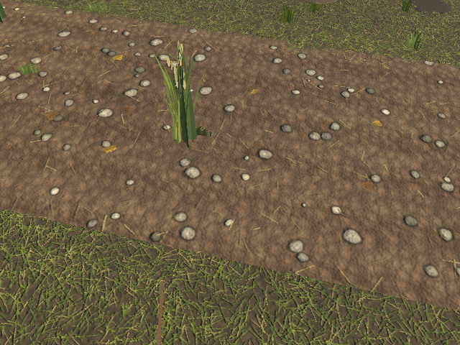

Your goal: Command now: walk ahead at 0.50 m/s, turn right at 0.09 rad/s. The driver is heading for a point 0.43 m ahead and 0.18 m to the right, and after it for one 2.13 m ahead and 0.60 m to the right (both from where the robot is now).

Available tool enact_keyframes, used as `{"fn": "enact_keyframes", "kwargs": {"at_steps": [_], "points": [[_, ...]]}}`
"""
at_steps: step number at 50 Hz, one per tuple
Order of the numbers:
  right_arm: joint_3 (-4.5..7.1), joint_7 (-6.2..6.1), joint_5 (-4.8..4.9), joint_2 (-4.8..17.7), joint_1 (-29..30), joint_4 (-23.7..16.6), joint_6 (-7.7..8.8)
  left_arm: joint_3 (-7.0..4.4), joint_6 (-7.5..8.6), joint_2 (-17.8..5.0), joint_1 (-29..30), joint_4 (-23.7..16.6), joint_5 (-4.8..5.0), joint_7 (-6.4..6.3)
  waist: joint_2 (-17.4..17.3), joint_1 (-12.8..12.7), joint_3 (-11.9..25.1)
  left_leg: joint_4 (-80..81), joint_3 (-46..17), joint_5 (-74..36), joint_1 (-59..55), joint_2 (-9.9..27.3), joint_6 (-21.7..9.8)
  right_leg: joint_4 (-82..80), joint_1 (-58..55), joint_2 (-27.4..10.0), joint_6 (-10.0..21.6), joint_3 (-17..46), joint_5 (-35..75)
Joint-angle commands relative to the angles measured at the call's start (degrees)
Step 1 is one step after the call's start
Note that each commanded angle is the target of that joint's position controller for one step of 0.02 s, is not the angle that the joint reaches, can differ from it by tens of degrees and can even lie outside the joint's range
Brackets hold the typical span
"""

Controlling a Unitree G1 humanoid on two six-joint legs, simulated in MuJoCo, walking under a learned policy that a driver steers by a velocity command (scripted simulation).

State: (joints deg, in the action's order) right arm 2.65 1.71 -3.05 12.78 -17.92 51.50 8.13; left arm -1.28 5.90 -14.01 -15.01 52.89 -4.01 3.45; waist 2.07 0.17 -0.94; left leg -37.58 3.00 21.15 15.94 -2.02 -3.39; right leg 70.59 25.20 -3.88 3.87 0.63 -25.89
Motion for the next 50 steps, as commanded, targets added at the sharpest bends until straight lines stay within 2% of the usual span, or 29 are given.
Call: {"fn": "enact_keyframes", "kwargs": {"at_steps": [1, 3, 5, 6, 8, 9, 10, 13, 15, 16, 17, 18, 19, 20, 21, 22, 23, 24, 25, 27, 31, 35, 36, 37, 38, 39, 40, 44, 50], "points": [[-1.22, -0.41, -0.44, 0.0, -4.5, -0.5, -0.97, 0.34, -1.01, 2.0, 3.0, -5.2, -1.97, -1.11, -3.1, -0.6, -4.3, 21.6, -17.6, -12.1, 1.0, 18.3, -13.3, -4.2, 14.2, -4.6, 2.2, 4.8, 10.6], [-2.95, -3.02, -2.14, -3.0, 2.1, -3.6, -0.02, 1.07, -0.88, 3.0, 0.7, -4.6, -3.87, 0.33, -2.3, -2.3, -2.1, 17.8, -9.6, -9.4, 4.4, 12.4, -8.3, -17.7, 11.3, -4.4, 3.3, 6.1, 34.3], [-2.38, -3.72, -2.91, 1.2, -0.4, -2.9, 0.37, 0.48, -0.36, 0.8, 4.4, -6.1, -1.44, 1.19, -2.6, 0.2, 0.8, 13.4, -1.2, -6.6, 8.6, 8.0, -6.4, -29.6, 2.8, -1.9, 1.8, 1.2, 53.4], [-2.56, -3.10, -3.34, 2.2, -4.0, -1.4, 0.05, 0.57, -0.64, 1.0, 6.8, -6.9, -0.86, 1.38, -3.8, 1.2, -1.3, 14.0, -0.2, -3.7, 12.6, 8.1, -6.6, -31.5, -1.8, -0.8, 1.1, -1.2, 56.5], [-3.50, -1.71, -3.49, 1.0, -11.8, 2.3, -0.34, 0.37, -1.62, -0.8, 10.9, -9.1, -0.54, 1.09, -3.9, 2.5, -6.1, 12.2, -3.5, -0.2, 9.9, 12.5, -7.7, -32.8, 0.7, -1.7, 0.4, -0.1, 54.2], [0.03, -3.92, 7.34, 7.7, -5.8, 1.2, -0.63, -1.33, -1.61, -4.3, 17.8, -11.5, 9.04, 0.40, -4.1, 2.9, -7.9, 9.2, -4.2, -6.2, 10.0, 11.7, -6.0, -38.3, 3.7, 2.1, 0.7, 3.4, 51.6], [0.07, -4.62, 7.40, 8.9, -7.9, 1.7, -0.98, -0.92, -1.64, -3.9, 20.0, -12.6, 9.43, 0.64, -2.7, 4.0, -6.8, 5.0, -3.1, -7.7, 3.9, 13.0, -5.1, -40.0, 6.1, 2.1, 0.4, 3.1, 52.3], [0.19, -4.91, 4.82, 4.8, -14.0, 3.9, -2.71, 0.21, -2.28, 0.6, 22.5, -12.4, 6.80, 2.69, -1.5, 7.3, -5.1, -5.8, -2.7, -7.7, -7.3, 14.2, -3.8, -46.6, 9.8, 0.3, 0.1, 1.0, 52.3], [0.76, -4.18, 4.06, 5.5, -11.6, 3.4, -3.74, -0.99, -2.57, -1.3, 12.6, -9.0, 5.70, 2.82, -1.3, 2.6, -1.5, -18.8, -1.5, -22.9, -7.3, 13.7, -3.3, -48.4, -0.6, 2.4, 1.9, -3.0, 45.2], [0.82, -3.49, 3.91, 5.7, -9.8, 2.8, -3.72, -2.72, -2.61, -3.9, 1.2, -5.4, 5.12, 2.12, 0.2, -3.4, 3.6, -31.9, 1.3, -31.1, -1.2, 11.7, -2.4, -49.2, -16.5, 5.2, 3.8, -6.7, 46.0], [1.57, -2.61, 3.52, 5.6, -9.7, 2.8, -2.56, -4.65, -3.35, -7.3, -8.4, -3.1, 5.26, 0.90, 6.9, -8.4, 8.6, -58.1, 5.2, -11.5, 16.0, 5.9, 1.8, -44.7, -37.2, 0.4, 8.3, -0.8, 57.4], [-0.51, -1.18, 3.12, 0.9, -17.8, 0.4, -0.55, -4.31, -2.74, -12.4, -8.6, -4.0, 4.85, 0.51, 15.6, -3.9, 19.7, -77.4, -2.5, 23.5, 37.9, 3.8, 3.1, -27.6, -58.4, -11.8, 18.3, 18.1, 73.9], [1.04, -0.54, 3.95, 9.0, -13.9, -2.2, 0.99, -4.41, -3.73, -11.2, -10.9, -6.1, 5.48, 0.19, 7.8, -8.0, 29.6, -73.1, -9.2, 21.9, 37.5, 5.7, 2.2, -32.7, -58.4, -14.7, 22.2, 24.2, 64.5], [-0.12, -0.62, 7.10, 5.1, -6.5, -8.5, 1.33, -5.76, -4.56, -16.2, -11.1, -4.5, 4.85, -0.87, 9.0, -6.1, 25.7, -73.2, -8.2, 16.2, 48.7, 3.9, 3.9, -46.3, -55.1, -19.3, 25.0, 38.0, 29.4], [0.42, -2.93, 5.45, 5.7, 1.5, -8.6, 0.38, -4.15, -4.49, -9.6, -2.0, -7.3, 4.00, -2.06, -5.8, -5.1, 17.9, -67.8, -7.6, 5.9, 50.2, 6.4, 3.8, -52.6, -42.7, -17.2, 18.6, 36.9, 16.9], [0.54, -4.29, 5.56, 6.2, -0.9, -8.5, -1.01, -3.65, -3.64, -10.1, 4.2, -9.2, 3.48, -2.54, -3.0, -0.3, 14.0, -58.9, -9.5, -1.3, 45.9, 7.5, 4.5, -53.3, -30.3, -20.2, 19.5, 39.1, 20.8], [0.93, -5.12, 3.91, 6.3, -2.5, -7.1, -3.12, -3.02, -3.03, -8.6, 9.9, -10.5, 4.06, -2.41, -6.2, 3.8, 5.7, -49.5, -9.4, -2.4, 35.9, 9.3, 7.4, -53.9, -12.3, -16.0, 17.9, 31.1, 34.5], [1.64, -5.61, 2.25, 6.7, -3.5, -7.2, -4.06, -2.93, -3.16, -7.4, 11.9, -11.2, 4.61, -2.34, -4.6, 5.3, 3.5, -38.7, -9.3, -2.9, 27.8, 9.6, 8.5, -52.7, -3.4, -10.6, 15.6, 23.2, 37.7], [1.82, -6.04, 1.40, 6.4, -2.0, -7.6, -4.22, -3.20, -2.92, -8.2, 12.3, -11.6, 3.94, -2.94, -3.7, 5.3, 3.8, -30.5, -7.0, -4.7, 19.3, 8.1, 9.0, -52.3, 3.9, -4.9, 13.5, 16.6, 42.5], [1.82, -6.03, 1.54, 5.2, 3.5, -9.8, -3.26, -3.97, -2.97, -9.3, 11.1, -12.2, 3.99, -4.21, 0.5, 3.2, 6.0, -14.1, -4.6, -15.2, 10.2, 4.1, 9.0, -50.3, 7.1, 1.2, 10.8, 9.9, 50.1], [1.42, -5.01, 3.36, 4.0, 10.1, -12.4, -3.91, -4.68, -5.38, -8.4, 4.6, -10.7, 5.56, -5.84, 3.3, 0.1, 10.1, -0.4, -7.6, -20.7, 8.9, 0.8, 9.3, -47.2, -4.0, -1.3, 9.2, 16.6, 39.2], [3.38, -4.30, 2.15, 8.1, 7.2, -13.1, -3.85, -4.50, -6.43, -4.9, 6.1, -12.9, 5.90, -6.29, 2.7, 3.6, 8.3, 12.5, -10.2, -23.9, -2.1, 4.2, 5.0, -37.6, -1.7, 3.3, 3.1, 21.6, 17.8], [3.99, -4.75, 1.33, 10.8, 3.6, -13.0, -4.04, -3.51, -6.34, -0.7, 3.1, -13.0, 4.99, -6.05, -7.0, 3.0, 11.8, 12.3, -19.3, -38.1, -13.6, 16.3, 0.5, -22.4, 6.8, 9.4, -0.8, 13.8, -0.8], [4.41, -4.41, 0.25, 12.6, 2.8, -13.4, -4.76, -3.38, -5.99, -2.3, -4.0, -14.8, 5.54, -5.67, -20.5, -0.8, 17.2, 14.6, -36.2, -38.4, -20.8, 27.6, -9.6, -11.6, 16.2, 13.9, -3.1, 10.9, -15.8], [4.35, -4.21, 1.34, 10.8, 5.2, -14.7, -5.10, -4.56, -6.07, -7.7, -3.3, -14.2, 5.25, -5.40, -17.9, -0.3, 17.6, 16.9, -39.4, -25.2, -19.5, 27.7, -11.8, -2.7, 20.0, 9.3, -4.6, 10.2, -11.6], [3.56, -4.27, 1.54, 7.8, 6.8, -15.6, -5.50, -5.58, -7.04, -10.3, 0.4, -14.1, 5.32, -5.58, -13.6, 1.1, 13.6, 17.4, -32.1, -17.1, -15.5, 23.4, -9.9, 0.9, 20.9, 7.5, -5.5, 8.2, -6.6], [3.17, -4.20, 1.70, 7.0, 10.0, -16.0, -6.15, -5.92, -8.24, -10.0, 1.3, -13.7, 5.24, -6.02, -9.7, 0.2, 10.9, 18.4, -26.5, -12.0, -10.4, 19.9, -7.7, 2.2, 19.6, 5.7, -6.4, 7.1, -2.5], [2.93, -3.73, 1.29, 7.4, 14.7, -15.9, -7.19, -4.77, -9.32, -4.9, 0.1, -13.5, 5.25, -5.51, -10.2, -2.0, 6.8, 20.8, -12.8, -15.3, 3.6, 12.4, -6.6, -4.3, 8.2, 6.0, -7.6, 1.5, 3.8], [2.99, -3.38, 2.52, 8.0, 12.3, -13.7, -7.29, -3.48, -8.57, -4.4, 3.3, -13.9, 4.29, -4.72, -12.4, 0.2, 9.4, 20.4, -13.5, -12.0, 0.5, 15.5, -9.1, -28.3, -3.5, 3.7, -6.0, 0.1, 4.9]]}}
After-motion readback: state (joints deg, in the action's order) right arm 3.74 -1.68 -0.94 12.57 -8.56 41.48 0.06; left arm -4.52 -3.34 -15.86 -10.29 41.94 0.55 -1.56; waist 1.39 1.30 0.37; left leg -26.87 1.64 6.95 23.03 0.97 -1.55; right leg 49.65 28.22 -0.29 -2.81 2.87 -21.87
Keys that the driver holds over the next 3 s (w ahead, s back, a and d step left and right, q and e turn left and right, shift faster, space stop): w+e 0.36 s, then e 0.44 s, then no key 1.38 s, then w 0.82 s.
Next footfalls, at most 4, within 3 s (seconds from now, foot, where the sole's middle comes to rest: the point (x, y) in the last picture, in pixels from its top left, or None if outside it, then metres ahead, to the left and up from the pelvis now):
0.32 right None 0.37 -0.14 -0.90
0.70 left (232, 343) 0.57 0.00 -0.90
1.08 right None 0.39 -0.17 -0.90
2.96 right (343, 273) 0.82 -0.39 -0.90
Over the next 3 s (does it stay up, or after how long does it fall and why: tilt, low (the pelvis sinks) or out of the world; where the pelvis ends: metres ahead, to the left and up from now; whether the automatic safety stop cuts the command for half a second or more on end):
stays up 0.73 -0.22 -0.14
